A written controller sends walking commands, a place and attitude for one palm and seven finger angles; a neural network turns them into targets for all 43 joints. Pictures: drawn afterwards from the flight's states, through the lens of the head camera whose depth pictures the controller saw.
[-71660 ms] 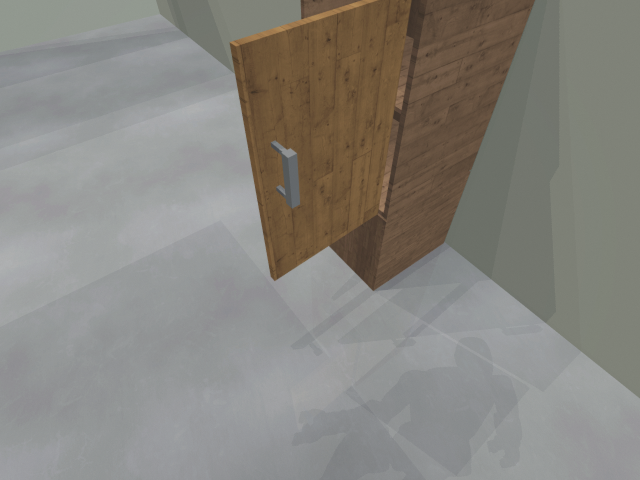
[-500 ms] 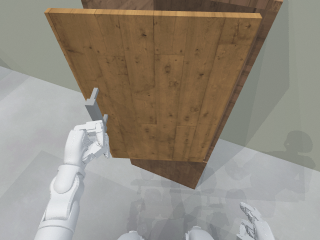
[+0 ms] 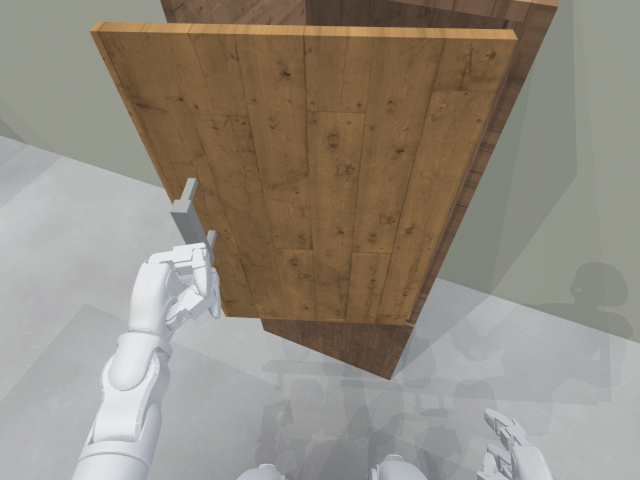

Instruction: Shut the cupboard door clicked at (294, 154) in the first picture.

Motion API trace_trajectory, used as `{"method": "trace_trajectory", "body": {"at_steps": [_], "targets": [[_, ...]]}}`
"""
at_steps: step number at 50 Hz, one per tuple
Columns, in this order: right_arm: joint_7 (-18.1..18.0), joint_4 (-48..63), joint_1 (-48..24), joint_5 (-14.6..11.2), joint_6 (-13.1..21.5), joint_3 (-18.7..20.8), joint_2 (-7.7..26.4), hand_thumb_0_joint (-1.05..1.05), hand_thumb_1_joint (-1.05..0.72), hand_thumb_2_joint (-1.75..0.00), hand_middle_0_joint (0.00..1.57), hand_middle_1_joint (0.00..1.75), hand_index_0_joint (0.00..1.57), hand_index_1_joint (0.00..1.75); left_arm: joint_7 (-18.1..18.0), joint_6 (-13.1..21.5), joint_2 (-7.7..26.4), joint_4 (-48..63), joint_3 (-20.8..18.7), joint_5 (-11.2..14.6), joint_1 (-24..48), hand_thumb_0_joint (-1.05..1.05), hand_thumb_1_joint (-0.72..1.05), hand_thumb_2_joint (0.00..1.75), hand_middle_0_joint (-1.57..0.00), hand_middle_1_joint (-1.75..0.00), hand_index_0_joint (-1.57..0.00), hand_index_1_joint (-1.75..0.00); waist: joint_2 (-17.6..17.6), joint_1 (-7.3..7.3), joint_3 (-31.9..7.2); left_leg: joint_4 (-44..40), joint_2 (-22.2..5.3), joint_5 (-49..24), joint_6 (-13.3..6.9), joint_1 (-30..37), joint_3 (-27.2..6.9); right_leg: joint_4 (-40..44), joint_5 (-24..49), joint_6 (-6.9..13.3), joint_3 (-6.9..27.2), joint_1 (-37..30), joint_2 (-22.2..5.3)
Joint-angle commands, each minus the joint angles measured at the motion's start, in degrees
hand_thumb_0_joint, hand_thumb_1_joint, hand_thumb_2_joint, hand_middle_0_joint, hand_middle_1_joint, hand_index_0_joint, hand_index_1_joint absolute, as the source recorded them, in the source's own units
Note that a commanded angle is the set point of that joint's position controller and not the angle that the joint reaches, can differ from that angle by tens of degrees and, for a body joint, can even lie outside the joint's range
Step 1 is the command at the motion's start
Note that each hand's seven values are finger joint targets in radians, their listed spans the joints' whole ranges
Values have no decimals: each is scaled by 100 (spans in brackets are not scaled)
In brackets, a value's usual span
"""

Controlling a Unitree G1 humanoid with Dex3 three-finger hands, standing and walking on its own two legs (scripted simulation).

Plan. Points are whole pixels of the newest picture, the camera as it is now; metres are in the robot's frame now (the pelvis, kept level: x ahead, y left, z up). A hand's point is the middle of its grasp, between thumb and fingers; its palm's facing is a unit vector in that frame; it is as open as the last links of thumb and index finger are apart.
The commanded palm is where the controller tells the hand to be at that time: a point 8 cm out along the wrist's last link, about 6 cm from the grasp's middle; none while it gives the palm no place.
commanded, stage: push the door shut along its arc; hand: left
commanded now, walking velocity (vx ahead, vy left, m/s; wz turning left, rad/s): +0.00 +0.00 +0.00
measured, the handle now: (198, 225) +0.42 +0.18 +0.06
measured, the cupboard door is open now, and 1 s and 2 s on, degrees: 19 4 0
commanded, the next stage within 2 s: pull the fist back off the door in 1.64 s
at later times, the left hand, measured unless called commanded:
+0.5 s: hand (222, 252) +0.38 +0.14 +0.06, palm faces -0.16 -0.99 -0.04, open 3.1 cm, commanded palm +0.37 +0.19 +0.06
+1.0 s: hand (250, 216) +0.44 +0.12 +0.06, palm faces -0.30 -0.95 -0.03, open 3.1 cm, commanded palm +0.44 +0.17 +0.06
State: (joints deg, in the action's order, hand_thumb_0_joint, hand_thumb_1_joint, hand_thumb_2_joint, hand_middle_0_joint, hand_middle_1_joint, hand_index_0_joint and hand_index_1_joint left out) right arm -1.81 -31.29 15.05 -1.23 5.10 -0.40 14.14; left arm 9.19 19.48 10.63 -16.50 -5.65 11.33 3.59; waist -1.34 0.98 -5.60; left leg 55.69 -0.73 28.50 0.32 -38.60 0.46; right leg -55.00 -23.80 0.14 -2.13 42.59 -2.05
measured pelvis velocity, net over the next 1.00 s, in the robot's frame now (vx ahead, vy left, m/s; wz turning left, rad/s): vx -0.02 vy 0.01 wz -0.01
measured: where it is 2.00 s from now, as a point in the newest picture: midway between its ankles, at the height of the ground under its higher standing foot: outside the picture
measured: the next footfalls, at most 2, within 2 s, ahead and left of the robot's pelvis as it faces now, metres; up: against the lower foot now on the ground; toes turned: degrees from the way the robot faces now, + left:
none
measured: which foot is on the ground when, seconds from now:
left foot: down 0.00-1.00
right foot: down 0.00-1.00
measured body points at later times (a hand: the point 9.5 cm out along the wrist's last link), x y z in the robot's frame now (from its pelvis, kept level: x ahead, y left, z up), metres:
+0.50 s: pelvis -0.01 +0.00 +0.00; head +0.06 +0.00 +0.44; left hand +0.38 +0.20 +0.07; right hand +0.10 -0.25 -0.11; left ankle -0.01 +0.12 -0.68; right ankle +0.03 -0.12 -0.68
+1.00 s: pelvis -0.02 +0.01 -0.02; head +0.08 +0.01 +0.42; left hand +0.45 +0.17 +0.07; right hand +0.05 -0.26 -0.13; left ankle -0.01 +0.12 -0.68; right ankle +0.03 -0.12 -0.68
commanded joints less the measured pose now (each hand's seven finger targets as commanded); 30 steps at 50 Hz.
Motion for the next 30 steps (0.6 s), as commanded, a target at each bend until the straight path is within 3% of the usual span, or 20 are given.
{"method": "trace_trajectory", "body": {"at_steps": [1,5,7,9,12,15,19,20,23,28,30], "targets": [[-4,853,-135,-32,239,281,692,0,-90,-90,20,30,20,30,-62,347,606,1232,-250,37,1083,0,90,90,-130,-150,-130,-150,158,34,-1534,-848,148,-1521,-75,319,4,685,1391,80,-2,-1399,135],[-55,716,-148,-37,215,249,727,0,-90,-90,20,30,20,30,-37,390,833,905,-303,-55,2075,0,90,90,-130,-150,-130,-150,252,233,-1316,-770,141,-1090,-101,144,-15,734,943,58,73,-1113,124],[-93,680,-131,-43,221,237,753,0,-90,-90,20,30,20,30,9,428,923,812,-315,-62,2544,0,90,90,-130,-150,-130,-150,142,257,-1419,-758,143,-1016,-110,200,-51,710,812,80,73,-1046,135],[-102,630,-131,-52,236,225,738,0,-90,-90,20,30,20,30,89,406,794,617,-171,-38,2907,0,90,90,-130,-150,-130,-150,-9,279,-1638,-741,153,-1056,-103,285,-70,671,872,92,78,-1037,123],[-126,573,-23,-53,202,234,801,0,-90,-90,20,30,20,30,207,299,1109,63,-484,21,2925,0,90,90,-130,-150,-130,-150,144,215,-1776,-731,154,-1219,-106,223,-72,671,1061,94,93,-1223,136],[-102,561,50,-65,124,225,797,0,-90,-90,20,30,20,30,355,209,1081,-322,-464,42,3151,0,90,90,-130,-150,-130,-150,196,220,-1877,-733,160,-1404,-98,162,-32,640,1350,85,107,-1335,114],[-103,515,159,-76,58,242,841,0,-90,-90,20,30,20,30,538,249,1245,-592,-549,84,3585,0,90,90,-130,-150,-130,-150,236,286,-1896,-711,145,-1468,-103,145,-38,642,1454,86,120,-1300,113],[-97,508,190,-77,42,244,830,0,-90,-90,20,30,20,30,586,267,1134,-658,-451,92,3707,0,90,90,-130,-150,-130,-150,260,328,-1893,-706,147,-1470,-111,168,-29,652,1474,79,116,-1265,122],[-92,480,280,-79,11,276,863,0,-90,-90,20,30,20,30,710,338,1256,-795,-529,111,3866,0,90,90,-130,-150,-130,-150,183,317,-2053,-680,138,-1643,-115,238,-45,604,1630,103,110,-1283,131],[-93,389,386,-87,-45,276,904,0,-90,-90,20,30,20,30,870,417,1363,-1172,-508,95,4504,0,90,90,-130,-150,-130,-150,72,413,-2006,-677,134,-1478,-119,237,-95,595,1411,120,87,-1047,150],[-88,337,423,-94,-57,295,901,0,-90,-90,20,30,20,30,944,447,1187,-1261,-312,88,4863,0,90,90,-130,-150,-130,-150,-11,507,-2057,-661,122,-1457,-120,343,-124,586,1334,120,67,-860,159]]}}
